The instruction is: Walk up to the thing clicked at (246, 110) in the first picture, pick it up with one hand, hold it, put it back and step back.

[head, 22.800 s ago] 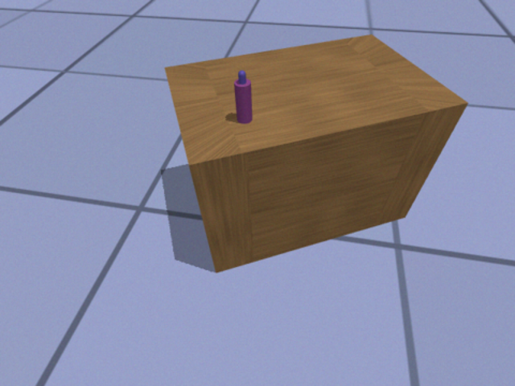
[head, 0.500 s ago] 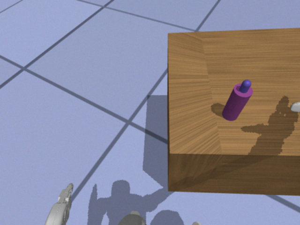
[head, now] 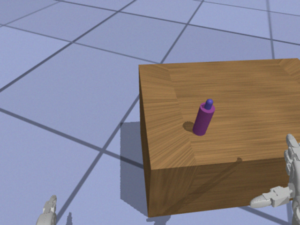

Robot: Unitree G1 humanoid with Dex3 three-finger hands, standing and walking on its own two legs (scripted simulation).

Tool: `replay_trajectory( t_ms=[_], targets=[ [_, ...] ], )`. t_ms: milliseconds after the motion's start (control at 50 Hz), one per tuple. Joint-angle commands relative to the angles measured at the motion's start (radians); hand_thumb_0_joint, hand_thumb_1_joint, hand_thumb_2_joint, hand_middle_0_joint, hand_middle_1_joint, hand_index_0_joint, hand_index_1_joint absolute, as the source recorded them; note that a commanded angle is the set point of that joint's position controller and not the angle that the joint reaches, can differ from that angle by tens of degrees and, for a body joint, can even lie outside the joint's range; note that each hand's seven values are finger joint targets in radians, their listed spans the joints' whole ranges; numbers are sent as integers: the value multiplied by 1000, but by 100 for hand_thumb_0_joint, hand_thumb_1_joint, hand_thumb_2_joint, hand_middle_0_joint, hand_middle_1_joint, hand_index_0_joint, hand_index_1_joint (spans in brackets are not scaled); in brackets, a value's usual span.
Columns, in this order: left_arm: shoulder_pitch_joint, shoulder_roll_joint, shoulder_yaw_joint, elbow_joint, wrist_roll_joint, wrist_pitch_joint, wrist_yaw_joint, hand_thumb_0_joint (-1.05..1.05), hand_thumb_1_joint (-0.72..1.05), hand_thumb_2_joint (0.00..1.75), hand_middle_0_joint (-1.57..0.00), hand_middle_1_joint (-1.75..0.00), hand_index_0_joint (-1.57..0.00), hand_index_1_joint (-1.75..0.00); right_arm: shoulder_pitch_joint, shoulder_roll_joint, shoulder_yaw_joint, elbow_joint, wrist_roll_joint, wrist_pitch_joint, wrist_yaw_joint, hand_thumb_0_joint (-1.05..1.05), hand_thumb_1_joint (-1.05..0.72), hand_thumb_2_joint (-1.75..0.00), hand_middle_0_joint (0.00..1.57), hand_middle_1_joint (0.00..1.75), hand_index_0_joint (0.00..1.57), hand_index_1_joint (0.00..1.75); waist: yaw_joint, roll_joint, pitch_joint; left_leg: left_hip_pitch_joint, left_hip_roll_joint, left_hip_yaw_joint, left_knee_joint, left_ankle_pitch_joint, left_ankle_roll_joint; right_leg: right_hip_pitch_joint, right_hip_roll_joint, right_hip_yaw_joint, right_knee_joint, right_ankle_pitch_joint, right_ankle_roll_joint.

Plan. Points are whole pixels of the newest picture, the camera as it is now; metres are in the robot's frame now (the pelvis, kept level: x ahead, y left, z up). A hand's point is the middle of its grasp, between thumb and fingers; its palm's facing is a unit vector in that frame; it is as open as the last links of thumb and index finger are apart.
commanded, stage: sink last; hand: right
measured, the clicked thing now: (204, 116) +0.47 -0.19 -0.01
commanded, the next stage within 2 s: home in 0.50 s
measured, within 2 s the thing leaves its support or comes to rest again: neither
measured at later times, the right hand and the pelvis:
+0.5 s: hand (286, 219) +0.14 -0.27 +0.04, palm faces +0.40 +0.82 -0.42, open 17.5 cm; pelvis -0.04 +0.02 -0.01, yaw -1 degrees
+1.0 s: hand out of the picture +0.12 -0.18 -0.07, palm faces +0.14 +0.97 -0.20, open 17.4 cm; pelvis -0.04 +0.00 -0.01, yaw +0 degrees
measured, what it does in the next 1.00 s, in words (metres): stands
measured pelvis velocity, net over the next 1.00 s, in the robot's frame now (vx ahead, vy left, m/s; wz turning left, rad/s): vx -0.04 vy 0.00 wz -0.01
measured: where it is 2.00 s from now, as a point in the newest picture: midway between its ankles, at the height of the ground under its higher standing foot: outside the picture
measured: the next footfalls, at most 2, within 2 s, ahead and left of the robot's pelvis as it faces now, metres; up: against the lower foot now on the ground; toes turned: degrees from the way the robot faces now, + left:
none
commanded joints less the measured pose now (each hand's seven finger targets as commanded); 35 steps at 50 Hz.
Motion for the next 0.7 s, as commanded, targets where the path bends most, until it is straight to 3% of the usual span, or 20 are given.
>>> replay_trajectory(
  t_ms=[0, 40, 100, 120, 140, 160, 220, 280, 300, 340, 360, 420, 440, 480, 500, 520, 540, 560, 600, 680],
  targets=[
    [-33, 137, 84, -220, 8, -89, 36, 0, -52, 5, -5, -4, -5, -4, 59, -131, -82, -241, 0, -77, -22, 0, 59, -5, 5, 6, 5, 6, -2, 79, -77, 137, -25, 66, -82, 192, 31, -17, 24, -58, -126, 280, -19],
    [35, 55, 16, -199, 4, -91, 21, 0, -52, 5, -5, -5, -5, -4, 155, -70, -37, -240, 0, -83, -2, 0, 60, -5, 5, 6, 5, 6, -9, 74, -23, 110, -22, 60, -88, 169, 28, -50, 32, -72, -125, 252, -24],
    [54, 41, 5, -223, 2, -96, 2, 0, -51, 5, -5, -5, -5, -5, 171, -99, -70, -344, -1, -98, 11, 0, 60, -5, 5, 6, 5, 6, -9, 29, -23, 94, -19, 56, -83, 162, 27, -61, 40, -82, -130, 238, -22],
    [58, 26, -12, -222, 3, -98, -3, 0, -51, 5, -5, -5, -5, -5, 192, -76, -44, -346, -2, -97, 19, 0, 59, -5, 5, 6, 5, 6, 3, 31, -5, 74, -20, 56, -82, 157, 25, -67, 43, -83, -127, 227, -25],
    [56, 67, 22, -249, 5, -105, 1, 0, -52, 5, -5, -5, -5, -5, 126, -112, -72, -401, -2, -99, 15, 0, 58, -5, 5, 6, 5, 6, 27, 19, -28, 62, -18, 51, -82, 151, 24, -55, 44, -81, -129, 211, -25],
    [43, 50, 2, -238, 7, -110, 2, 0, -52, 5, -5, -5, -5, -5, 83, -132, -87, -403, -3, -102, 11, 0, 57, -5, 5, 6, 5, 6, 25, -1, 5, 47, -13, 44, -92, 110, 22, -71, 49, -81, -131, 164, -28],
    [-3, 146, 102, -239, 16, -134, 33, 0, -52, 5, -5, -5, -5, -5, 27, -165, -117, -415, -6, -103, -2, 0, 56, -5, 5, 6, 5, 6, 48, 7, 3, 10, -5, 28, -103, 22, 22, -61, 50, -73, -127, 74, -34],
    [-14, 189, 159, -220, 21, -162, 48, 0, -51, 4, -5, -5, -6, -5, 87, -138, -132, -331, -10, -96, -12, 0, 55, -6, 5, 6, 5, 6, 29, 39, -8, 16, -6, 38, -99, -41, 22, -70, 48, -57, -125, 27, -32],
    [-25, 208, 181, -279, 19, -172, 53, 0, -52, 4, -5, -5, -5, -5, 84, -165, -164, -313, -11, -98, -16, 0, 56, -5, 5, 6, 5, 6, 30, 82, -26, 31, -3, 37, -106, -43, 20, -69, 49, -55, -114, 36, -36],
    [-7, 152, 128, -272, 21, -177, 45, 0, -51, 4, -5, -5, -5, -4, 145, -143, -169, -220, -13, -101, -15, 0, 57, -5, 5, 6, 5, 6, 2, 130, 8, 38, 6, 31, -125, -88, 18, -105, 54, -58, -102, 27, -36],
    [28, 81, 64, -217, 21, -172, 35, 0, -52, 5, -5, -5, -5, -4, 160, -136, -173, -179, -15, -110, -13, 0, 59, -5, 4, 6, 5, 6, -21, 119, 44, 37, 4, 34, -123, -106, 20, -133, 53, -57, -110, 20, -32],
    [-37, 95, 60, -300, 20, -180, 29, 0, -52, 5, -5, -4, -5, -4, 140, -153, -174, -178, -16, -143, -10, 0, 61, -5, 4, 6, 5, 6, -34, 128, 13, 59, 7, 29, -121, -107, 19, -143, 54, -63, -110, 25, -28],
    [-40, 51, 1, -282, 23, -182, 22, 0, -53, 6, -5, -5, -5, -5, 117, -144, -152, -209, -18, -157, -8, 0, 59, -5, 4, 6, 5, 6, -43, 97, 15, 69, 11, 18, -122, -114, 21, -151, 57, -69, -110, 23, -24],
    [-74, 24, -40, -306, 24, -200, 23, 0, -54, 7, -5, -5, -4, -5, 84, -121, -111, -267, -17, -180, -7, 0, 58, -6, 4, 6, 5, 6, -37, 63, 4, 67, 17, 1, -126, -130, 23, -138, 55, -76, -111, 13, -22],
    [-63, 72, 13, -286, 24, -207, 30, 0, -54, 7, -5, -5, -4, -5, 45, -138, -114, -321, -17, -192, -13, 0, 56, -6, 4, 6, 5, 6, -25, 16, -16, 66, 19, -2, -121, -118, 26, -121, 56, -76, -117, 17, -18],
    [-59, 73, 5, -286, 27, -214, 34, 0, -54, 8, -5, -5, -4, -6, 50, -159, -134, -309, -17, -194, -18, 0, 57, -6, 4, 6, 5, 6, -23, 5, -33, 72, 13, 1, -120, -111, 26, -111, 56, -75, -119, 13, -19],
    [-7, 115, 49, -258, 25, -216, 39, 0, -54, 8, -5, -5, -4, -6, 36, -198, -161, -355, -18, -199, -27, 0, 56, -6, 5, 6, 5, 6, -14, -16, -19, 56, 3, 22, -109, -100, 29, -105, 49, -65, -139, 5, -18],
    [-15, 71, -7, -270, 30, -222, 35, 0, -53, 9, -5, -5, -4, -6, 80, -150, -118, -315, -24, -199, -25, 0, 56, -6, 5, 6, 5, 6, -18, -14, -7, 64, 0, 27, -103, -78, 30, -108, 50, -67, -139, 17, -17],
    [37, 103, 37, -241, 30, -222, 40, 0, -44, 17, -11, -13, -11, -14, 143, -130, -123, -244, -22, -196, -22, 0, 53, -7, 6, 6, 6, 6, 4, 34, 27, 47, -9, 40, -106, -71, 26, -108, 45, -64, -140, 14, -22],
    [24, 31, -43, -226, 30, -220, 16, 0, -12, 49, -13, -18, -13, -18, 205, -58, -64, -133, -25, -200, 1, 0, 51, -8, 6, 6, 6, 6, -10, 43, 90, 28, -16, 61, -102, -80, 25, -155, 48, -66, -141, 2, -23]
  ],
)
